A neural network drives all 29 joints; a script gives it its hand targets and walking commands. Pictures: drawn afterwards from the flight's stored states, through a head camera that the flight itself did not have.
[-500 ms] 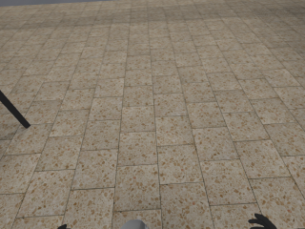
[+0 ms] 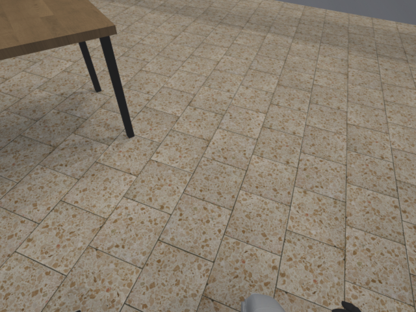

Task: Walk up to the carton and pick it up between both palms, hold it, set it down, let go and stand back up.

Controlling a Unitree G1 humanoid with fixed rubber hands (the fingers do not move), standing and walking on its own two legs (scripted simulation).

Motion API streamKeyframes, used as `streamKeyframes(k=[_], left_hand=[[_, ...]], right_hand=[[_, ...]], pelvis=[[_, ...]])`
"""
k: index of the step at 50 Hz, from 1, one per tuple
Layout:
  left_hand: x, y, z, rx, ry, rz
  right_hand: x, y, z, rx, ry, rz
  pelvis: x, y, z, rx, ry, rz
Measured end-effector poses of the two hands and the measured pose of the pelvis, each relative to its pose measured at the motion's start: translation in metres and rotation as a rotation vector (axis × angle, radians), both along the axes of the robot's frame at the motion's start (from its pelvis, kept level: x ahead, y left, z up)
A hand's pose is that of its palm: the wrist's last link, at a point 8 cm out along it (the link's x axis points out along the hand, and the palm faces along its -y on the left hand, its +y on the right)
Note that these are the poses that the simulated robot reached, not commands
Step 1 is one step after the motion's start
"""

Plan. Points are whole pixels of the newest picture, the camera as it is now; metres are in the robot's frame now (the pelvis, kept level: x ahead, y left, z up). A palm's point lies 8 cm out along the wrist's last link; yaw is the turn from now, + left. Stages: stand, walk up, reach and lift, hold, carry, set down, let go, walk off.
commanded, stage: walk up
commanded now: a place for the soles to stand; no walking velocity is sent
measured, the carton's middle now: out of the picture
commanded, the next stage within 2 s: none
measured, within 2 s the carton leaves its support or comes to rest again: neither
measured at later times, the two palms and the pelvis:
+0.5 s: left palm out of the picture +0.05 +0.36 -0.09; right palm (227, 181) +0.44 -0.06 -0.08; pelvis +0.18 +0.09 +0.01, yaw +24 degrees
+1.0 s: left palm out of the picture +0.32 +0.55 -0.09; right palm (184, 164) +0.55 +0.06 -0.13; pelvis +0.37 +0.27 -0.02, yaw +36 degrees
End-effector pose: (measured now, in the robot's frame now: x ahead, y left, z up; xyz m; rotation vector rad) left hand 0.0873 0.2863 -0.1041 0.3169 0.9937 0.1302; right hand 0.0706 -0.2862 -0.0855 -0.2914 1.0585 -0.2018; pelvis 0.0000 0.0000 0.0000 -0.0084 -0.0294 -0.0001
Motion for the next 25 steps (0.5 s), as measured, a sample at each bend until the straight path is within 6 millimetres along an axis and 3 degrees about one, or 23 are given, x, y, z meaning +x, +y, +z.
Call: streamKeyframes(k=[5, 9, 12, 17, 21, 25], left_hand=[[0.044, -0.002, 0.013, 0.002, -0.062, 0.033], [0.062, 0.008, 0.015, 0.067, -0.118, 0.096], [0.047, 0.022, 0.019, 0.115, -0.078, 0.195], [0.009, 0.042, 0.028, 0.126, 0.024, 0.353], [-0.02, 0.053, 0.026, 0.103, 0.107, 0.457], [-0.037, 0.07, 0.017, 0.069, 0.182, 0.553]], right_hand=[[0.023, 0.014, -0.015, 0.047, 0.077, 0.029], [0.078, 0.026, -0.038, 0.077, 0.089, 0.128], [0.133, 0.043, -0.04, 0.073, 0.086, 0.253], [0.232, 0.088, -0.023, 0.103, 0.014, 0.416], [0.307, 0.149, -0.007, 0.139, -0.062, 0.532], [0.372, 0.225, 0.006, 0.173, -0.141, 0.641]], pelvis=[[0.041, 0.006, 0.001, 0.01, 0.013, 0.082], [0.079, 0.007, -0.014, 0.017, 0.019, 0.145], [0.098, 0.015, -0.012, 0.004, 0.01, 0.21], [0.129, 0.036, 0.002, -0.008, -0.003, 0.309], [0.154, 0.058, 0.007, -0.009, -0.006, 0.372], [0.183, 0.092, 0.005, -0.011, -0.01, 0.426]])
